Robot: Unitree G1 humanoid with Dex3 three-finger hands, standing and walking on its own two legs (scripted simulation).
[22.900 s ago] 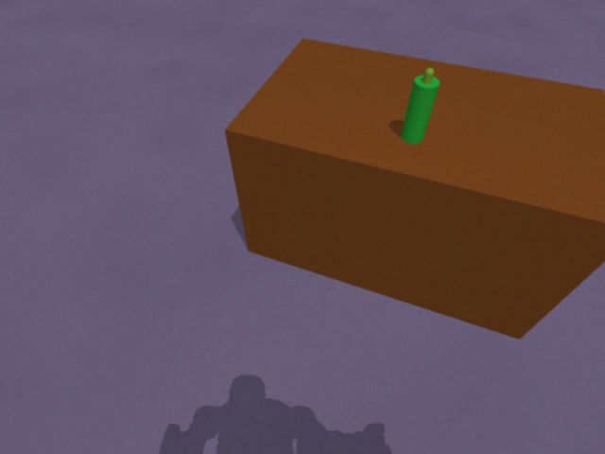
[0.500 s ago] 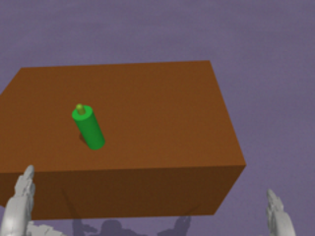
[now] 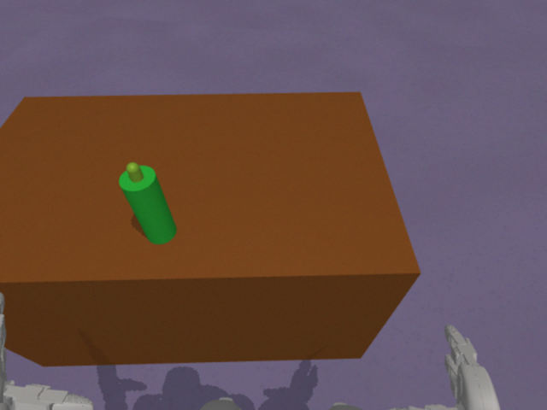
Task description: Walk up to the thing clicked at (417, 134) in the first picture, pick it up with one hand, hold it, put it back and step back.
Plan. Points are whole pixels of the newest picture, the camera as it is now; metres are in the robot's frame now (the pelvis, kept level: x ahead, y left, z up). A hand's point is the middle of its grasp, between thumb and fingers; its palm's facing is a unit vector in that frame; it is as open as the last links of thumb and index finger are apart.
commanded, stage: home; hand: left
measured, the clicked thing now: (148, 202) +0.47 +0.27 -0.03
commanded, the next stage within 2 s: none
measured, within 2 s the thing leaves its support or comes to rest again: neither
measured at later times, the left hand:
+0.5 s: hand (159, 371) +0.18 +0.18 -0.06, palm faces +0.10 -0.98 -0.20, open 17.3 cm
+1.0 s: hand (162, 369) +0.18 +0.18 -0.06, palm faces +0.11 -0.97 -0.23, open 17.4 cm
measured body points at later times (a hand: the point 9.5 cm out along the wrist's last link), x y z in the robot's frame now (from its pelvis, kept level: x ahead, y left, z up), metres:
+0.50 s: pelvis +0.01 +0.01 +0.00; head +0.03 +0.02 +0.45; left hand +0.17 +0.24 -0.04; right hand +0.16 -0.22 -0.04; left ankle +0.02 +0.14 -0.69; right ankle +0.02 -0.13 -0.69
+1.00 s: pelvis +0.01 +0.00 -0.01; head +0.04 +0.01 +0.44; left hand +0.17 +0.23 -0.04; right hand +0.17 -0.22 -0.04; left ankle +0.02 +0.14 -0.69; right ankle +0.02 -0.13 -0.69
